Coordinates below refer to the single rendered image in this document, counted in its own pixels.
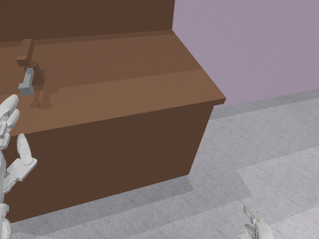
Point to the left robot hand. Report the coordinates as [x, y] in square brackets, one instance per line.
[21, 167]

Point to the left robot forearm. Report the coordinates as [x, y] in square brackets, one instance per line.
[6, 228]

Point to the right robot hand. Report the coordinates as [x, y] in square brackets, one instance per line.
[261, 230]

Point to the counter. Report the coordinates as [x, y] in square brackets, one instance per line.
[119, 102]

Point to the tap lever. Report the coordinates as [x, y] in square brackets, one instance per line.
[26, 88]

